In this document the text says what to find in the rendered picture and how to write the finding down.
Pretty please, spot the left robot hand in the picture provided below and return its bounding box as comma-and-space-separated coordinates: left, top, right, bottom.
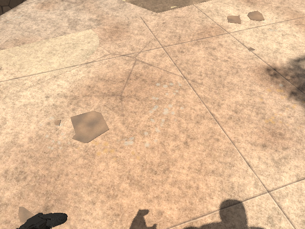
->
16, 213, 68, 229

